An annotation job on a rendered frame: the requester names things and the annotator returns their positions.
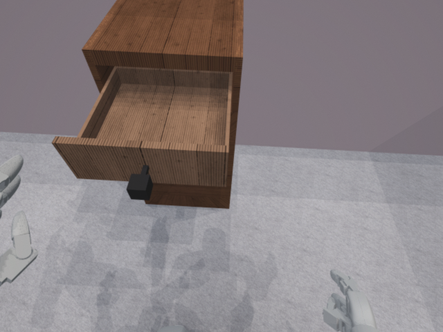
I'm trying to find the cabinet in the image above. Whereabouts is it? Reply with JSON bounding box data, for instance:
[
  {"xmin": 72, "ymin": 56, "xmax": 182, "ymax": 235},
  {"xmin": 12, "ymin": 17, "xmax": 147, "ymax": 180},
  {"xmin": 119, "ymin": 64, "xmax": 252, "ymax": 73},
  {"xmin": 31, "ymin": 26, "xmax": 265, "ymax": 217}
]
[{"xmin": 82, "ymin": 0, "xmax": 244, "ymax": 209}]

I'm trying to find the handle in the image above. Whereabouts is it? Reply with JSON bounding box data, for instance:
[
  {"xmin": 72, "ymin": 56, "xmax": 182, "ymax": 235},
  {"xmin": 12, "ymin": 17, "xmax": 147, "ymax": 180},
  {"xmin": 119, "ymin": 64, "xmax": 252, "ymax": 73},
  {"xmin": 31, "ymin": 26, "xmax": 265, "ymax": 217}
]
[{"xmin": 127, "ymin": 165, "xmax": 153, "ymax": 201}]

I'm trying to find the right robot hand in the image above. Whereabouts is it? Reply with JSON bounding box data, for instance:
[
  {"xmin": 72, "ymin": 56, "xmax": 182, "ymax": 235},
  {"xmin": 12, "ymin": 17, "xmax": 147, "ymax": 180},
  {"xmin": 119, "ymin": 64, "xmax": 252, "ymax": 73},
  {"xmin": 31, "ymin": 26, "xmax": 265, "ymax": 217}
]
[{"xmin": 323, "ymin": 269, "xmax": 377, "ymax": 332}]

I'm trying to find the drawer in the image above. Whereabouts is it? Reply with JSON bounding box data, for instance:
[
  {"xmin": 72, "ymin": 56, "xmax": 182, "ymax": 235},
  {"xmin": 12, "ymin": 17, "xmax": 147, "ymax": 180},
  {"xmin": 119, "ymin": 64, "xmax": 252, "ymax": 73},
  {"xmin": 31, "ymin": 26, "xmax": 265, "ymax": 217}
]
[{"xmin": 52, "ymin": 66, "xmax": 233, "ymax": 187}]

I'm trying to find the left robot hand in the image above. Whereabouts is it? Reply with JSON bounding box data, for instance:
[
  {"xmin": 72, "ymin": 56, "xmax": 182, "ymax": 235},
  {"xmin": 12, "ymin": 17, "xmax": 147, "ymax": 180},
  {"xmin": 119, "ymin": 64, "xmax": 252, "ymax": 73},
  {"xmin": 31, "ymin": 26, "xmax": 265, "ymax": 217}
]
[{"xmin": 0, "ymin": 155, "xmax": 38, "ymax": 286}]

